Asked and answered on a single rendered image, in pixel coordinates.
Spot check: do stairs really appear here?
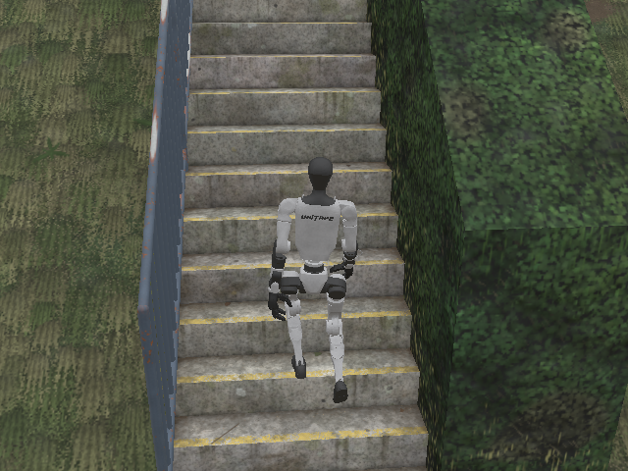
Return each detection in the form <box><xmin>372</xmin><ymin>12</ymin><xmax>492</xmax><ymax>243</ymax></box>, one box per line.
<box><xmin>173</xmin><ymin>0</ymin><xmax>429</xmax><ymax>471</ymax></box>

